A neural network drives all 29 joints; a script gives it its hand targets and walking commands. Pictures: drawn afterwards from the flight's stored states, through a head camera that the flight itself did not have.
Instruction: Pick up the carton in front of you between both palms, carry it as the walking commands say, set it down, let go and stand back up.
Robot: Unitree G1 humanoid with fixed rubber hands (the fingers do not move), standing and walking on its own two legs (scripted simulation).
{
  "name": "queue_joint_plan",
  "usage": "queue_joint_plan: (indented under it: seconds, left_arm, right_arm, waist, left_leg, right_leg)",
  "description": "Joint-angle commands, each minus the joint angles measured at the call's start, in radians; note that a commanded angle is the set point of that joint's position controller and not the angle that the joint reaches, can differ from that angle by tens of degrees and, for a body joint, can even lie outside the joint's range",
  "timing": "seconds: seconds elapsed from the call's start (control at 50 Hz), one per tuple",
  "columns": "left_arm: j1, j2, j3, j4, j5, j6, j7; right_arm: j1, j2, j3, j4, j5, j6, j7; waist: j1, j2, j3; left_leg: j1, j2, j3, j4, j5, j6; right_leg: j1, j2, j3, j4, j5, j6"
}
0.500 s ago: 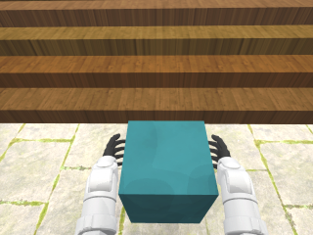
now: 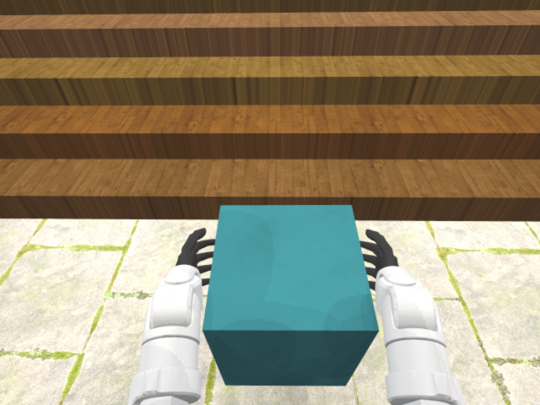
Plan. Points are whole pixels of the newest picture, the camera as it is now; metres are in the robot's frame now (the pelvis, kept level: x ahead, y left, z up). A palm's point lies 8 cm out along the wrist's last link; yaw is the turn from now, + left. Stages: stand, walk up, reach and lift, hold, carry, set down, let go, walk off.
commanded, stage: hold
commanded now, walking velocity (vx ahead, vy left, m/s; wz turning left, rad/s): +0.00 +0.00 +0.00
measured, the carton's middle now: (285, 299) +0.29 +0.00 -0.02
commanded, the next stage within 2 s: carry in 0.58 s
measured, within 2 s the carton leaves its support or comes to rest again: neither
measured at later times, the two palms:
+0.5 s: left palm (188, 271) +0.29 +0.15 +0.05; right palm (385, 273) +0.29 -0.15 +0.05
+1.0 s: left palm (201, 211) +0.39 +0.14 +0.08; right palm (379, 209) +0.39 -0.16 +0.08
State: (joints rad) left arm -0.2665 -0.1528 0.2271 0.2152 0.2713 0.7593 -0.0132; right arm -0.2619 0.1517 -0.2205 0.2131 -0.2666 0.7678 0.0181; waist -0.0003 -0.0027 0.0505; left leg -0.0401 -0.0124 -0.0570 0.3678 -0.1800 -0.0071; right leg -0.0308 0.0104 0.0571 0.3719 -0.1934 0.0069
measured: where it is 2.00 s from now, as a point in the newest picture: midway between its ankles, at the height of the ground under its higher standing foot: (291, 303)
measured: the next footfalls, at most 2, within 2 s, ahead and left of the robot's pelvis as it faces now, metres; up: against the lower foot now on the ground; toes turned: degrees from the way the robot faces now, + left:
left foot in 1.00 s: +0.19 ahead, +0.09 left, +0.00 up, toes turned +9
right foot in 1.36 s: +0.48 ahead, -0.15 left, +0.00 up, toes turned -14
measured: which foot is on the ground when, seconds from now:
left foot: down 0.00-0.80, up 0.82-0.98, down 1.00-1.00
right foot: down 0.00-1.00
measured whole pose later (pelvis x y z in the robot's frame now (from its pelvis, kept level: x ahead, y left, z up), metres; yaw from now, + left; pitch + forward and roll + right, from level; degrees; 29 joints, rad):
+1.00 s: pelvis +0.12 -0.01 -0.01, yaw +0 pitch +5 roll +2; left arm -0.17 -0.13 0.11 -0.24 0.13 1.11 0.09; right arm -0.19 0.11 -0.13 -0.21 -0.10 1.11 -0.06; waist 0.01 -0.04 -0.16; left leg -0.35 0.00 0.17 0.46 -0.29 0.01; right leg -0.15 -0.06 -0.03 0.44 -0.37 0.01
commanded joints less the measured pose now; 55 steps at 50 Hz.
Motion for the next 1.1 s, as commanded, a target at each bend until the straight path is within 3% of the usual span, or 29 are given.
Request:
queue_joint_plan:
  seconds: [0.0,0.2,0.54,0.56,0.6,0.62,0.64,0.68,0.7,0.74,0.76,0.78,0.8,0.82,0.84,0.88,0.92,0.96,0.98,1.0,1.02,1.04,1.06,1.08]
  left_arm:
    - [-0.508,-0.892,-0.533,-0.032,-0.237,-0.032,-0.223]
    - [-0.519,-0.895,-0.516,0.003,-0.223,-0.032,-0.222]
    - [-0.428,-0.877,-0.54,-0.067,-0.239,-0.024,-0.211]
    - [-0.475,-0.884,-0.566,-0.064,-0.252,-0.016,-0.213]
    - [-0.484,-0.892,-0.593,-0.095,-0.288,-0.009,-0.213]
    - [-0.501,-0.895,-0.611,-0.119,-0.302,-0.005,-0.211]
    - [-0.515,-0.896,-0.63,-0.142,-0.317,0.002,-0.208]
    - [-0.515,-0.892,-0.677,-0.189,-0.352,0.029,-0.2]
    - [-0.508,-0.884,-0.704,-0.214,-0.374,0.049,-0.196]
    - [-0.508,-0.871,-0.747,-0.26,-0.414,0.101,-0.189]
    - [-0.509,-0.862,-0.763,-0.279,-0.429,0.13,-0.185]
    - [-0.494,-0.84,-0.766,-0.291,-0.439,0.161,-0.18]
    - [-0.459,-0.812,-0.763,-0.293,-0.443,0.192,-0.172]
    - [-0.438,-0.797,-0.762,-0.306,-0.445,0.219,-0.162]
    - [-0.433,-0.788,-0.766,-0.349,-0.453,0.246,-0.151]
    - [-0.439,-0.803,-0.792,-0.432,-0.485,0.292,-0.138]
    - [-0.424,-0.823,-0.823,-0.506,-0.519,0.331,-0.136]
    - [-0.367,-0.839,-0.834,-0.542,-0.537,0.37,-0.141]
    - [-0.336,-0.838,-0.834,-0.552,-0.542,0.386,-0.145]
    - [-0.322,-0.835,-0.832,-0.567,-0.55,0.404,-0.152]
    - [-0.351,-0.83,-0.844,-0.599,-0.566,0.423,-0.16]
    - [-0.367,-0.841,-0.848,-0.599,-0.571,0.434,-0.168]
    - [-0.384,-0.839,-0.842,-0.611,-0.584,0.441,-0.174]
    - [-0.408,-0.844,-0.844,-0.614,-0.598,0.446,-0.176]
  right_arm:
    - [-0.523,0.89,0.524,-0.044,0.231,-0.042,0.213]
    - [-0.54,0.886,0.508,-0.01,0.219,-0.044,0.215]
    - [-0.447,0.873,0.531,-0.078,0.233,-0.036,0.203]
    - [-0.493,0.869,0.555,-0.085,0.254,-0.029,0.206]
    - [-0.497,0.883,0.581,-0.104,0.281,-0.021,0.204]
    - [-0.511,0.885,0.606,-0.133,0.294,-0.016,0.201]
    - [-0.524,0.882,0.624,-0.16,0.303,-0.009,0.196]
    - [-0.504,0.879,0.663,-0.201,0.325,0.018,0.181]
    - [-0.481,0.869,0.681,-0.225,0.336,0.039,0.173]
    - [-0.48,0.843,0.712,-0.281,0.363,0.094,0.158]
    - [-0.489,0.829,0.73,-0.316,0.38,0.124,0.153]
    - [-0.5,0.818,0.748,-0.341,0.4,0.158,0.149]
    - [-0.505,0.809,0.764,-0.354,0.42,0.192,0.146]
    - [-0.525,0.807,0.786,-0.375,0.449,0.222,0.147]
    - [-0.531,0.817,0.806,-0.391,0.483,0.247,0.149]
    - [-0.499,0.845,0.827,-0.42,0.534,0.285,0.15]
    - [-0.446,0.86,0.833,-0.465,0.554,0.318,0.146]
    - [-0.384,0.864,0.824,-0.505,0.549,0.352,0.139]
    - [-0.346,0.86,0.816,-0.515,0.541,0.368,0.135]
    - [-0.299,0.837,0.808,-0.527,0.522,0.382,0.129]
    - [-0.271,0.821,0.8,-0.525,0.491,0.388,0.124]
    - [-0.291,0.85,0.802,-0.549,0.492,0.399,0.12]
    - [-0.324,0.869,0.805,-0.584,0.507,0.409,0.118]
    - [-0.371,0.872,0.809,-0.612,0.524,0.418,0.117]
  waist:
    - [-0.001,0.002,-0.212]
    - [0.0,0.003,-0.214]
    - [0.001,0.003,-0.233]
    - [-0.002,0.019,-0.277]
    - [-0.001,0.023,-0.264]
    - [-0.003,0.034,-0.237]
    - [-0.005,0.052,-0.222]
    - [-0.008,0.106,-0.283]
    - [-0.007,0.133,-0.315]
    - [-0.001,0.128,-0.326]
    - [0.001,0.073,-0.311]
    - [0.01,-0.058,-0.293]
    - [0.025,-0.224,-0.282]
    - [0.031,-0.272,-0.225]
    - [0.037,-0.216,-0.224]
    - [0.03,-0.138,-0.306]
    - [0.024,-0.157,-0.36]
    - [0.009,-0.123,-0.385]
    - [0.0,-0.073,-0.415]
    - [-0.019,0.096,-0.449]
    - [-0.029,0.311,-0.42]
    - [-0.028,0.237,-0.361]
    - [-0.029,0.144,-0.345]
    - [-0.028,0.069,-0.35]
  left_leg:
    - [0.031,-0.073,-0.01,-0.054,0.042,0.008]
    - [0.036,-0.072,-0.008,-0.055,0.042,0.007]
    - [0.068,-0.076,-0.013,-0.057,0.166,0.005]
    - [-0.043,0.115,0.016,0.024,0.044,0.015]
    - [-0.139,0.111,-0.043,-0.039,-0.415,0.034]
    - [-0.171,0.115,-0.063,-0.056,-0.544,0.04]
    - [-0.172,0.13,-0.082,-0.061,-0.543,0.047]
    - [-0.137,0.184,-0.147,-0.095,-0.436,0.074]
    - [-0.132,0.206,-0.174,-0.107,-0.414,0.096]
    - [-0.205,0.2,-0.146,-0.078,-0.464,0.108]
    - [-0.269,0.16,-0.07,-0.014,-0.451,0.081]
    - [-0.368,0.099,0.034,0.141,-0.388,0.042]
    - [-0.525,0.037,0.138,0.352,-0.31,0.005]
    - [-0.672,0.033,0.162,0.36,-0.338,0.0]
    - [-0.704,0.051,0.142,0.355,-0.36,0.01]
    - [-0.623,0.041,0.165,0.279,-0.293,0.018]
    - [-0.472,0.002,0.228,0.162,-0.182,0.012]
    - [-0.159,-0.016,0.279,-0.002,-0.025,0.009]
    - [0.076,0.026,0.233,-0.018,-0.01,0.023]
    - [0.249,0.219,-0.033,-0.111,-0.212,0.08]
    - [0.354,0.433,-0.394,-0.151,-0.203,0.21]
    - [0.319,0.481,-0.445,-0.136,-0.099,0.277]
    - [0.287,0.47,-0.385,-0.125,0.0,0.273]
    - [0.255,0.442,-0.308,-0.131,0.017,0.24]
  right_leg:
    - [-0.009,0.071,0.011,-0.062,0.042,-0.01]
    - [-0.014,0.072,0.008,-0.063,0.038,-0.012]
    - [0.027,0.077,0.014,-0.064,0.166,-0.004]
    - [-0.091,-0.114,-0.004,0.019,0.054,-0.009]
    - [-0.187,-0.083,0.019,-0.001,-0.378,-0.016]
    - [-0.244,-0.073,0.018,0.007,-0.487,-0.014]
    - [-0.282,-0.063,0.0,0.039,-0.455,-0.01]
    - [-0.287,-0.028,-0.084,0.169,-0.236,-0.001]
    - [-0.281,-0.008,-0.123,0.18,-0.194,0.001]
    - [-0.211,-0.018,-0.132,0.081,-0.23,-0.009]
    - [-0.16,-0.053,-0.081,0.014,-0.266,-0.02]
    - [-0.096,-0.156,0.077,-0.07,-0.35,-0.057]
    - [0.009,-0.286,0.293,-0.169,-0.383,-0.118]
    - [0.081,-0.351,0.398,-0.179,-0.232,-0.175]
    - [0.111,-0.363,0.394,-0.167,-0.086,-0.207]
    - [0.138,-0.327,0.256,-0.118,0.063,-0.183]
    - [0.096,-0.264,0.108,-0.079,0.103,-0.139]
    - [-0.098,-0.204,-0.031,0.018,0.022,-0.096]
    - [-0.269,-0.175,-0.089,0.12,0.015,-0.068]
    - [-0.455,-0.117,-0.176,0.36,-0.087,-0.026]
    - [-0.725,-0.029,-0.207,0.553,-0.281,0.0]
    - [-0.822,-0.075,-0.119,0.654,-0.339,-0.021]
    - [-0.853,-0.111,-0.096,0.717,-0.337,-0.028]
    - [-0.841,-0.132,-0.088,0.713,-0.295,-0.029]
